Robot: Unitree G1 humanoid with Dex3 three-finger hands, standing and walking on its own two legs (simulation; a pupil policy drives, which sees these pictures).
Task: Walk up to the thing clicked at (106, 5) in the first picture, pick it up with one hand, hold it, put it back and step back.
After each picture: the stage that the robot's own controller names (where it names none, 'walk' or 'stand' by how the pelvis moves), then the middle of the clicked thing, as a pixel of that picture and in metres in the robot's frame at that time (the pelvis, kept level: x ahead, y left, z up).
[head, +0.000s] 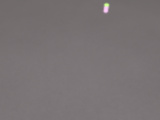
stand; (106, 8) +2.24 -0.45 -0.72
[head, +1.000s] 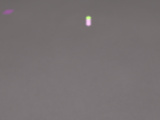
walk; (88, 21) +2.13 -0.01 -0.69
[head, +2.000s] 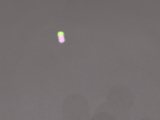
walk; (61, 37) +1.49 +0.28 -0.72
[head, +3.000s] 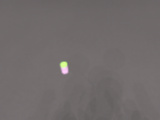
walk; (64, 67) +1.01 +0.22 -0.72
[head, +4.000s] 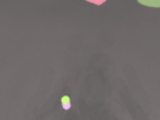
walk; (66, 102) +0.63 +0.16 -0.71
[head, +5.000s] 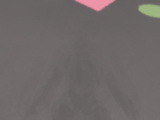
walk; out of the picture +0.41 +0.12 -0.70
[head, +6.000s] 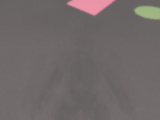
stand; out of the picture +0.35 +0.14 -0.72
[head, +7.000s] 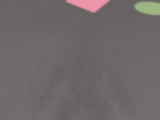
stand; out of the picture +0.35 +0.15 -0.73
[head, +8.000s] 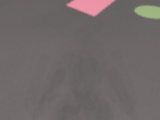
stand; out of the picture +0.33 +0.15 -0.73
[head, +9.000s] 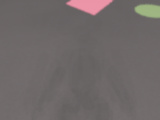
stand; out of the picture +0.33 +0.15 -0.73
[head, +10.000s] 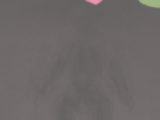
go down; out of the picture +0.35 +0.15 -0.72
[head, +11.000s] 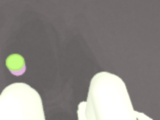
go down; (16, 65) +0.43 +0.19 -0.29
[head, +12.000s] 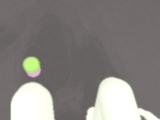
close in; (32, 67) +0.42 +0.18 -0.31
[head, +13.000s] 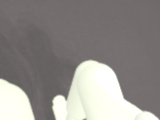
close in; out of the picture +0.42 +0.22 -0.22
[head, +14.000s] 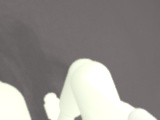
close; out of the picture +0.42 +0.23 -0.23
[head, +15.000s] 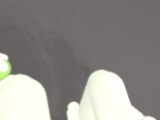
lift; out of the picture +0.35 +0.23 -0.16
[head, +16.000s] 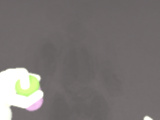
lift; (30, 93) +0.31 +0.17 +0.01
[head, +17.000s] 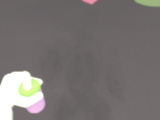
hold; (32, 96) +0.32 +0.17 -0.01
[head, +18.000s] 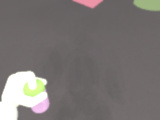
hold; (37, 96) +0.32 +0.16 +0.00
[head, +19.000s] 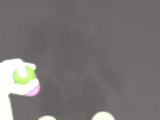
crouch; (27, 81) +0.37 +0.17 -0.07
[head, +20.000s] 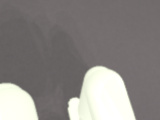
lower; out of the picture +0.43 +0.24 -0.18
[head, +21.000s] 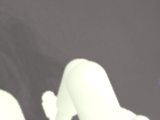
lower; out of the picture +0.43 +0.26 -0.23
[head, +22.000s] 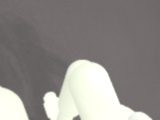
lower; out of the picture +0.43 +0.26 -0.24
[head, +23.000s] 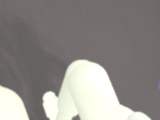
lower; out of the picture +0.43 +0.26 -0.24
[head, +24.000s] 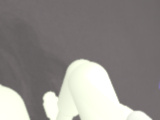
lower; out of the picture +0.43 +0.26 -0.24
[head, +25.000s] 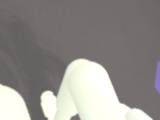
open; out of the picture +0.41 +0.24 -0.24
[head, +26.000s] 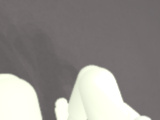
stand; out of the picture +0.41 +0.23 -0.24
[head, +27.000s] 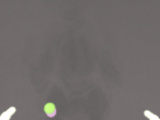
stand; (50, 110) +0.38 +0.16 -0.58
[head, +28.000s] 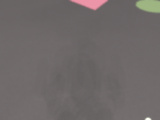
stand; out of the picture +0.37 +0.16 -0.66
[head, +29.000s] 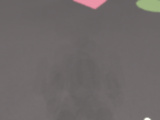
stand; out of the picture +0.36 +0.16 -0.66
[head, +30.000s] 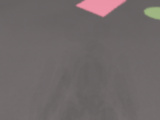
stand; out of the picture +0.38 +0.15 -0.72
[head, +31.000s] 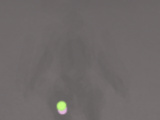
walk; (62, 107) +0.44 +0.12 -0.70
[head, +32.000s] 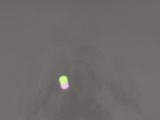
walk; (64, 82) +0.72 +0.20 -0.70
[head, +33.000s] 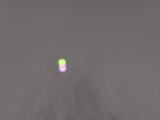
stand; (62, 65) +1.02 +0.16 -0.71
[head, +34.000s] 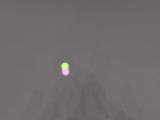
stand; (65, 69) +1.02 +0.16 -0.72
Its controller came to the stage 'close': yes
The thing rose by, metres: 0.70
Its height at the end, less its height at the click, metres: +0.00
